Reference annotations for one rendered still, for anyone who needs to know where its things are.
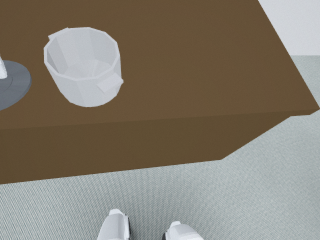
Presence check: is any left robot shin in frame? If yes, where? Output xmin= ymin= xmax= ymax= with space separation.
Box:
xmin=109 ymin=209 xmax=129 ymax=240

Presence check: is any table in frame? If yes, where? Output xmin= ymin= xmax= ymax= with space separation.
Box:
xmin=0 ymin=0 xmax=320 ymax=185

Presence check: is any right robot shin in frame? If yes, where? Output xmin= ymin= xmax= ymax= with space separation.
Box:
xmin=169 ymin=221 xmax=181 ymax=229

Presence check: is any pot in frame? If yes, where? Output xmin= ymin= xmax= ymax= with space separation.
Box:
xmin=44 ymin=27 xmax=124 ymax=107

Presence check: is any lid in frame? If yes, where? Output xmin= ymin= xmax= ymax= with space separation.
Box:
xmin=0 ymin=60 xmax=32 ymax=111

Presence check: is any robot shin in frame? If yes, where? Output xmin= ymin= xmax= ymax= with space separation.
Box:
xmin=169 ymin=221 xmax=181 ymax=229
xmin=109 ymin=209 xmax=129 ymax=240

